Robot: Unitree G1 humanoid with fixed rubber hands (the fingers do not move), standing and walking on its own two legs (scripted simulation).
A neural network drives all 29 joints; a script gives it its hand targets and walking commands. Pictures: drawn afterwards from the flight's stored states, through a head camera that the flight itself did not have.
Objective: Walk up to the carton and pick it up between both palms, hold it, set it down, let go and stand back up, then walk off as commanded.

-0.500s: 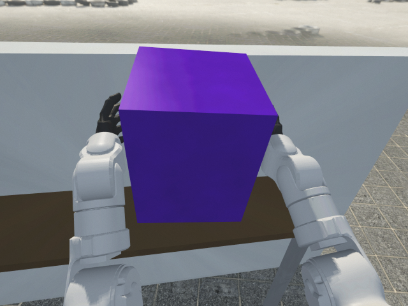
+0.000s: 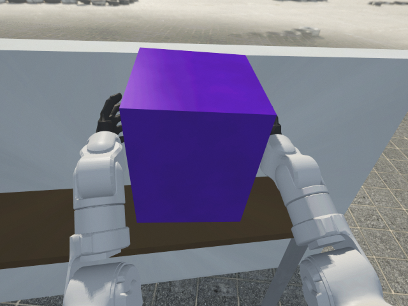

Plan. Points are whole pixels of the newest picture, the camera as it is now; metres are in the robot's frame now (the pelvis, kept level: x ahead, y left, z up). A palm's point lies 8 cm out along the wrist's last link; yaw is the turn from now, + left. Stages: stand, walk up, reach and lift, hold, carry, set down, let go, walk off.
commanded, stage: hold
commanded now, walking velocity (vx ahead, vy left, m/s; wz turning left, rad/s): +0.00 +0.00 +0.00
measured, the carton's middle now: (191, 137) +0.38 +0.02 +0.22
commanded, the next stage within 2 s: none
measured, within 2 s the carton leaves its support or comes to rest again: neither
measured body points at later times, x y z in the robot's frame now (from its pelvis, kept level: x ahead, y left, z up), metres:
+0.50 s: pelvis +0.00 +0.00 +0.00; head -0.07 +0.02 +0.44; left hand +0.36 +0.16 +0.23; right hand +0.37 -0.14 +0.22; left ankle +0.05 +0.15 -0.75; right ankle -0.01 -0.13 -0.75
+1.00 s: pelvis +0.00 +0.00 +0.00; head -0.06 +0.03 +0.44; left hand +0.37 +0.16 +0.23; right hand +0.37 -0.13 +0.22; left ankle +0.05 +0.15 -0.75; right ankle -0.01 -0.13 -0.75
